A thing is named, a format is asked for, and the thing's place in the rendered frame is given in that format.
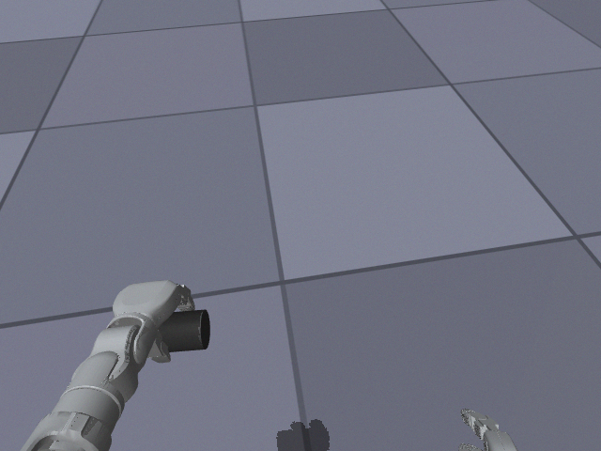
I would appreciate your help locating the left robot hand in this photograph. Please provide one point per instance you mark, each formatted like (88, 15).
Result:
(157, 300)

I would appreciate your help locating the left robot arm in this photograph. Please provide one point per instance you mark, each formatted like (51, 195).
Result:
(86, 414)

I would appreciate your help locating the right robot hand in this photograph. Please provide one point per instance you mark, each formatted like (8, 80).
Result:
(488, 431)

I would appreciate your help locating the can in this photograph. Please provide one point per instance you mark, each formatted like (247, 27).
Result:
(186, 330)

